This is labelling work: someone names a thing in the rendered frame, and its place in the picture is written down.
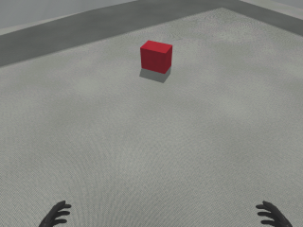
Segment robot left hand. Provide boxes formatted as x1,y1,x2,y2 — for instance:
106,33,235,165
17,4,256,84
39,201,72,227

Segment carton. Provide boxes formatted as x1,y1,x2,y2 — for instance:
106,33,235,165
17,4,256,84
140,40,173,74

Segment robot right hand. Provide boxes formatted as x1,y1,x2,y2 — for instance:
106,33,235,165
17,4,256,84
256,201,293,227

